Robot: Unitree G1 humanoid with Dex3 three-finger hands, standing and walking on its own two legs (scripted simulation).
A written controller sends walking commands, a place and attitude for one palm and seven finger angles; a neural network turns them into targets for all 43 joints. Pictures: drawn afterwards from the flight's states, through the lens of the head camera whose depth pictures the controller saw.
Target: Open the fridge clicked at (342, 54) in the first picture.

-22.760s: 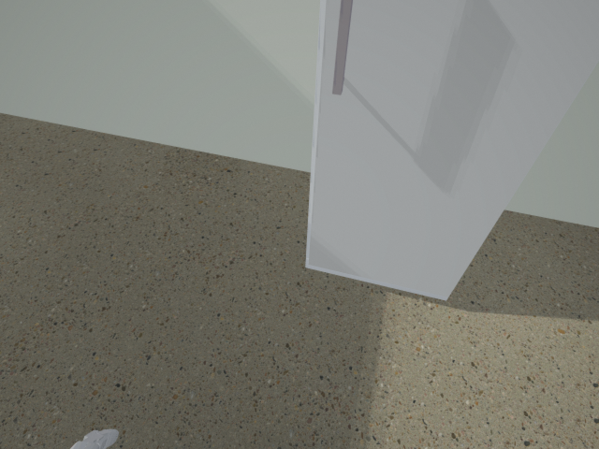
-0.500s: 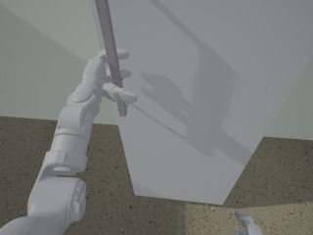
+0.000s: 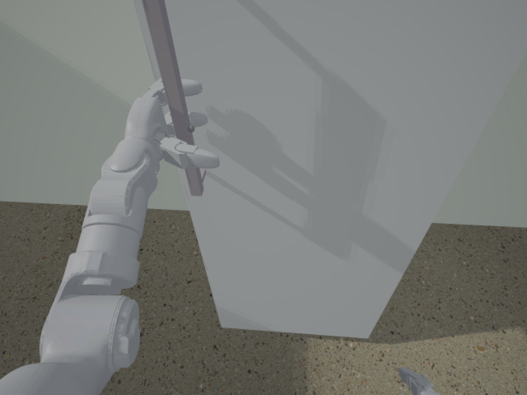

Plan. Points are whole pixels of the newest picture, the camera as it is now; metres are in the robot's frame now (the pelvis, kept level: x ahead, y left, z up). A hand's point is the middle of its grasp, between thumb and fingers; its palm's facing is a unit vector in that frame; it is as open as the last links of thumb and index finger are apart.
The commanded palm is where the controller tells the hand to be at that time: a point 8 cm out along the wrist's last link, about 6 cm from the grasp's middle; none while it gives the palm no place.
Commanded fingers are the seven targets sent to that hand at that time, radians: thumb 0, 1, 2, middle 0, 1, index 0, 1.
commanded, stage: grip the handle and tug to test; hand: left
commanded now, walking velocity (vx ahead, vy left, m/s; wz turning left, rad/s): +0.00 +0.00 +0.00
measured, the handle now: (178, 87) +0.47 +0.15 +0.26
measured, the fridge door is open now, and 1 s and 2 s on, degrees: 0 0 4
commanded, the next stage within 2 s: pull the door a little, standing still in 1.46 s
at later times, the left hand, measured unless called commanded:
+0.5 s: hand (189, 129) +0.42 +0.13 +0.22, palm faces -0.03 -1.00 -0.01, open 9.2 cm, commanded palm +0.40 +0.18 +0.22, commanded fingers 0.00 0.62 0.78 -0.42 -1.36 -0.42 -1.36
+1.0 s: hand (193, 129) +0.43 +0.12 +0.22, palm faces -0.03 -1.00 -0.01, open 5.2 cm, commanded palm +0.40 +0.17 +0.22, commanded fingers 0.00 0.90 0.90 -0.45 -1.40 -0.45 -1.40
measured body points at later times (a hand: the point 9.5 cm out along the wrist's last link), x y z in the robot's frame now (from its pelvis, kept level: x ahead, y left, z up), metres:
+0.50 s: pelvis +0.00 +0.00 +0.00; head -0.01 -0.01 +0.45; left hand +0.42 +0.18 +0.23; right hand +0.16 -0.23 -0.10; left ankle -0.02 +0.11 -0.75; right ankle +0.02 -0.11 -0.75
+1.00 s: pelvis +0.01 +0.01 +0.00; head -0.01 -0.01 +0.45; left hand +0.42 +0.18 +0.22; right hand +0.15 -0.23 -0.10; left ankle -0.02 +0.11 -0.75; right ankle +0.02 -0.11 -0.75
